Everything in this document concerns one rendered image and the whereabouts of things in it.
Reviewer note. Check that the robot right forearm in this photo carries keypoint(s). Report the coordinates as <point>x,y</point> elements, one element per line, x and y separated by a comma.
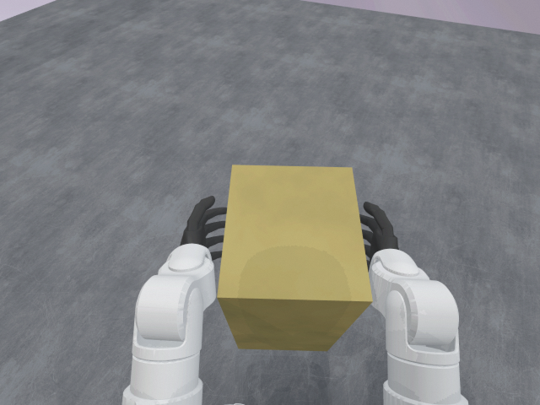
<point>422,341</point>

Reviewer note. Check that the robot left forearm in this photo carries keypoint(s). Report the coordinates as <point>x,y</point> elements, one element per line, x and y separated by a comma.
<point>168,330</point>

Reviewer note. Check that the left robot hand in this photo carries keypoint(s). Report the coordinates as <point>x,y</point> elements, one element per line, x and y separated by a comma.
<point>197,229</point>

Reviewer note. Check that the carton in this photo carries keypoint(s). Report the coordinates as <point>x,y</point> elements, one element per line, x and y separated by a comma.
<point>293,272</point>

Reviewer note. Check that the right robot hand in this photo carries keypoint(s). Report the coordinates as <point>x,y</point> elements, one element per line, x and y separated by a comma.
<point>382,236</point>

